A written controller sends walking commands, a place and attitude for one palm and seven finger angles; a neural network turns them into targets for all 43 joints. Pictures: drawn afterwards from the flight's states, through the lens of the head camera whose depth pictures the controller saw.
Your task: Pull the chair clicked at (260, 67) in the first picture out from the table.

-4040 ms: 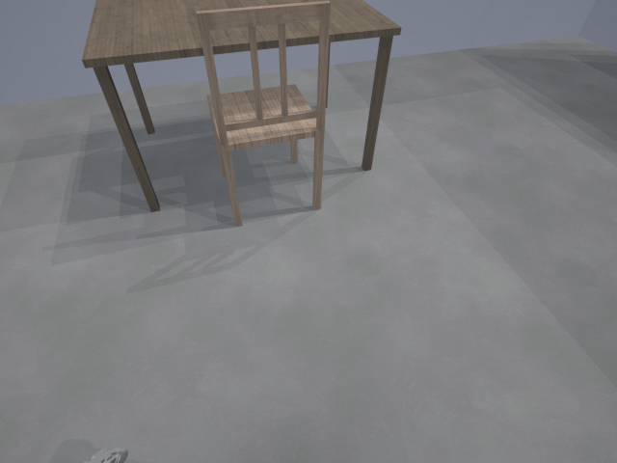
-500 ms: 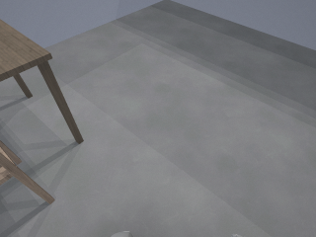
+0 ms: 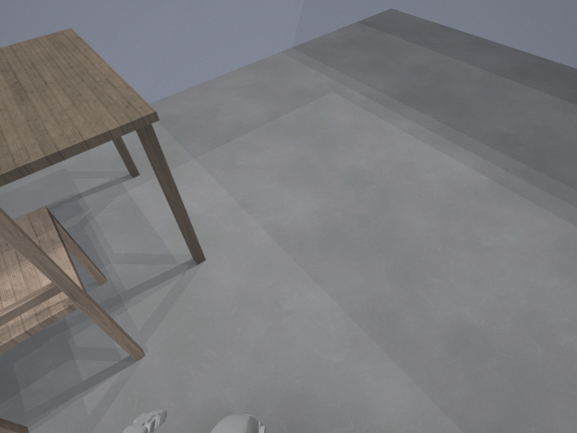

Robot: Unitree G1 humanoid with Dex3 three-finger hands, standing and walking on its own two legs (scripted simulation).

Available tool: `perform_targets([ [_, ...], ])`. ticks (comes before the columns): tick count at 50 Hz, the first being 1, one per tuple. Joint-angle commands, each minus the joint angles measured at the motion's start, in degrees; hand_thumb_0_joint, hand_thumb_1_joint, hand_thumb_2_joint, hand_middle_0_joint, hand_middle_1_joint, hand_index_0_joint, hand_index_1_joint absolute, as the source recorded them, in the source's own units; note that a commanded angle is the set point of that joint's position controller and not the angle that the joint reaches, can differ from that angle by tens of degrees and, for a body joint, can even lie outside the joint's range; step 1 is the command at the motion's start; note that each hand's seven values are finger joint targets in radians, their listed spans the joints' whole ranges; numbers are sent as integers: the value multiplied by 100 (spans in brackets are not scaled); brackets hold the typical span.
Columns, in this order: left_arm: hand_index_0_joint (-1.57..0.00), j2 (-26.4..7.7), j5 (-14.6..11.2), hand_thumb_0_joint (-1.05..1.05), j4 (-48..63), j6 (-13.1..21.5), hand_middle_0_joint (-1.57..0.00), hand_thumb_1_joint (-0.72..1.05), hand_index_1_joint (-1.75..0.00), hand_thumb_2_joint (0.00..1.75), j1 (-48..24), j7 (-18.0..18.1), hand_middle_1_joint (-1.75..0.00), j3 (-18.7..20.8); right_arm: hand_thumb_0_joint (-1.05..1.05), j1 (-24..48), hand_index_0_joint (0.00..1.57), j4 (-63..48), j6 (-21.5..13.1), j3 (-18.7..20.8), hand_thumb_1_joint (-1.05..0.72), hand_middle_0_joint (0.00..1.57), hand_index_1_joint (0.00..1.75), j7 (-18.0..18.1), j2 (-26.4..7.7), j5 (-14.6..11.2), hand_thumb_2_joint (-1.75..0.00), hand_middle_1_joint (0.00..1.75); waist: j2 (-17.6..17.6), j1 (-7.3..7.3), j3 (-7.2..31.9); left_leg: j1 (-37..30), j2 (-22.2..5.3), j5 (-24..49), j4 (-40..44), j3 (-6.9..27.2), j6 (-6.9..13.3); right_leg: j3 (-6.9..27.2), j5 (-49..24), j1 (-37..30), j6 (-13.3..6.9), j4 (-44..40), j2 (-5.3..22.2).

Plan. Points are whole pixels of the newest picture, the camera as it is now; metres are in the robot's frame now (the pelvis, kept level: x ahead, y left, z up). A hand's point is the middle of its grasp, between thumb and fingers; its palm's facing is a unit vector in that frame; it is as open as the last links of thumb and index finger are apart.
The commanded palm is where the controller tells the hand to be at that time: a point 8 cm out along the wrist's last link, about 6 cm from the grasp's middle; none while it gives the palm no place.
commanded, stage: turn to face it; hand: left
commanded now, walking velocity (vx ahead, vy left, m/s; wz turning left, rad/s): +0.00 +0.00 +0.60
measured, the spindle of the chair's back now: out of the picture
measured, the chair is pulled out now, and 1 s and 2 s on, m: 0.00 0.00 0.00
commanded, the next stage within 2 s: take the last steps up to it in 1.00 s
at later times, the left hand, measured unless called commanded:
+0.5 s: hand out of the picture -0.01 +0.27 -0.17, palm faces +0.35 -0.90 -0.25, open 7.4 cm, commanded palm none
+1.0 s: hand out of the picture -0.02 +0.18 -0.13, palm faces +0.55 -0.79 -0.28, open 7.4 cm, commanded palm none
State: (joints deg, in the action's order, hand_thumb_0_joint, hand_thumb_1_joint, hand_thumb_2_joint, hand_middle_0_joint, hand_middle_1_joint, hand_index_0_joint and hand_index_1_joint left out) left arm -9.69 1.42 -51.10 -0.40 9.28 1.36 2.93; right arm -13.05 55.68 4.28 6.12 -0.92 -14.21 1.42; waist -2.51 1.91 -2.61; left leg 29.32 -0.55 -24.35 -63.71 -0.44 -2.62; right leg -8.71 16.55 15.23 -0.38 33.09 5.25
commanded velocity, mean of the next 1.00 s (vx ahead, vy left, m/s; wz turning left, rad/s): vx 0.00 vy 0.00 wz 0.50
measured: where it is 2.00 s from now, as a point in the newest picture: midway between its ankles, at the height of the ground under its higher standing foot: outside the picture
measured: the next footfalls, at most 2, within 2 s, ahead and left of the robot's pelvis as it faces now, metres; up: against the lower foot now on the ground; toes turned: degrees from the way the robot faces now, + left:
left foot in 0.28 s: +0.01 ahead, +0.14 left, +0.00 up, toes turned +19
right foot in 0.76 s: +0.10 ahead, -0.09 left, +0.00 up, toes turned +24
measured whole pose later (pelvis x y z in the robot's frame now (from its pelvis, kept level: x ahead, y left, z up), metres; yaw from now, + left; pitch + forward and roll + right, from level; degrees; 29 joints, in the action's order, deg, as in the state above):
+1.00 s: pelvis +0.01 -0.03 +0.01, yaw +34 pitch -2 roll +2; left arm -9.6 1.1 -50.7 -0.7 11.5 1.2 1.5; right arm -12.4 55.4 5.2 5.5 -1.4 -15.2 1.4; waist -2.1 1.3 -3.6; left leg 26.6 -1.1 -21.0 -65.2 1.6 -4.0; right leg -9.2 15.7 11.9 -1.4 29.2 5.3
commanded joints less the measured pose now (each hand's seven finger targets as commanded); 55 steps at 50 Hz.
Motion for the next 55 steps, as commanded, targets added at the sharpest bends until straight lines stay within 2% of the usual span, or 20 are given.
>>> perform_targets([
  [1,-20,-1036,22,0,387,96,-20,90,-30,90,70,106,-30,200,0,134,20,-518,-120,-15,-90,20,30,-58,-204,-18,-90,30,1294,-133,48,350,-304,86,-165,-154,-140,636,-1737,-442,-495,-1421,1483],
  [8,-20,-1426,51,0,214,17,-20,90,-30,90,600,58,-30,290,0,755,20,-820,-163,-114,-90,20,30,-95,-193,-75,-90,30,1483,-482,289,-349,-205,-168,1630,-621,-78,305,-2493,-909,-595,-994,1742],
  [12,-20,-1492,-5,0,229,-36,-20,90,-30,90,479,15,-30,348,0,342,20,-777,-248,-84,-90,20,30,-74,-413,-61,-90,30,1323,-222,675,-1360,-150,761,3205,-768,45,-149,-2398,-794,-224,-132,1630],
  [13,-20,-1370,-50,0,264,-65,-20,90,-30,90,486,-1,-30,328,0,5,20,-705,-295,-6,-90,20,30,-79,-692,-55,-90,30,543,-25,905,-2321,-384,1619,3915,-344,167,-285,-1840,-127,52,719,1434],
  [14,-20,-999,-101,0,518,-85,-20,90,-30,90,345,-50,-30,275,0,-356,20,-689,-355,173,-90,20,30,-29,-1407,-14,-90,30,-1427,248,969,-3243,-1948,3555,4289,1800,886,-464,1054,1616,579,2087,571],
  [15,-20,-897,-45,0,740,-138,-20,90,-30,90,-124,-32,-30,177,0,-708,20,-531,-321,218,-90,20,30,23,-1686,-59,-90,30,-1546,410,936,-3081,-2515,4817,4331,2239,1468,174,2293,2101,630,2960,286],
  [16,-20,-997,-20,0,700,-177,-20,90,-30,90,-207,-25,-30,197,0,-638,20,-480,-321,164,-90,20,30,58,-1523,-43,-90,30,-963,333,862,-2888,-2394,4312,4301,1851,1530,533,1932,2097,539,3301,411],
  [17,-20,-926,-16,0,605,-184,-20,90,-30,90,-276,-14,-30,239,0,-346,20,-541,-348,122,-90,20,30,116,-1324,-31,-90,30,-1256,264,685,-2604,-1985,4066,4331,1692,1394,660,1547,2149,545,3434,389],
  [21,-20,-991,-48,0,310,-161,-20,90,-30,90,162,-89,-30,265,0,347,20,-772,-403,-18,-90,20,30,154,-1025,-38,-90,30,-576,-115,583,-2378,-1288,3986,4249,1023,1101,730,617,1799,639,3357,194],
  [25,-20,-975,-74,0,373,-169,-20,90,-30,90,-1,-48,-30,233,0,90,20,-699,-386,-7,-90,20,30,156,-1037,-33,-90,30,-369,-22,625,-2526,-1282,3957,4274,1363,1236,817,675,1627,694,2732,71],
  [29,-20,-922,-95,0,532,-159,-20,90,-30,90,-284,-20,-30,201,0,9,20,-662,-329,37,-90,20,30,133,-1071,-5,-90,30,-612,58,503,-2369,-1262,3652,4257,1749,1324,841,893,1364,674,1969,-74],
  [35,-20,-915,-149,0,501,-66,-20,90,-30,90,184,26,-30,183,0,298,20,-732,-264,66,-90,20,30,107,-1052,-13,-90,30,-740,-192,613,-1614,-950,3681,3817,2018,1099,704,263,-110,514,120,-411],
  [36,-20,-987,-148,0,444,-18,-20,90,-30,90,426,42,-30,201,0,366,20,-766,-259,54,-90,20,30,100,-982,-50,-90,30,-533,-334,708,-1249,-784,3239,3527,1942,903,731,-348,-742,486,-721,-323],
  [37,-20,-1304,-87,0,423,54,-20,90,-30,90,614,73,-30,257,0,291,20,-793,-263,25,-90,20,30,71,-714,-104,-90,30,318,-411,824,-519,-343,2034,2817,1519,522,1384,-642,-1553,303,-1472,425],
  [38,-20,-1890,20,0,445,102,-20,90,-30,90,626,115,-30,363,0,208,20,-941,-262,-51,-90,20,30,54,-297,-123,-90,30,2036,-414,746,553,548,-597,1369,406,26,2965,-1671,-1900,-382,-1708,2071],
  [39,-20,-1850,-28,0,488,60,-20,90,-30,90,632,122,-30,328,0,372,20,-958,-218,19,-90,20,30,74,-594,-62,-90,30,1577,-464,641,330,286,-1069,270,570,66,2850,-2062,-1022,-830,-1630,2448],
  [42,-20,-1241,-53,0,625,51,-20,90,-30,90,-259,86,-30,163,0,90,20,-568,-58,53,-90,20,30,-17,-525,-1,-90,30,1185,-8,-61,221,38,124,-848,488,9,1570,-860,-57,-519,-1711,1352],
  [44,-20,-1093,-40,0,619,84,-20,90,-30,90,-251,82,-30,142,0,-72,20,-471,-60,13,-90,20,30,-49,-444,-4,-90,30,1331,14,-63,188,-33,464,-809,303,-65,1074,-1055,-140,-426,-1656,1154],
  [51,-20,-1267,17,0,193,89,-20,90,-30,90,729,79,-30,184,0,570,20,-487,-76,-112,-90,20,30,-16,-286,-47,-90,30,1256,-437,138,-91,-102,-53,729,-53,-161,962,-2222,-943,-690,-1415,1373],
  [55,-20,-1402,61,0,2,65,-20,90,-30,90,892,70,-30,226,0,682,20,-475,-154,-209,-90,20,30,16,-158,-105,-90,30,1442,-518,382,-661,-27,-345,1746,-259,-57,949,-2842,-1039,-803,-1188,1468],
])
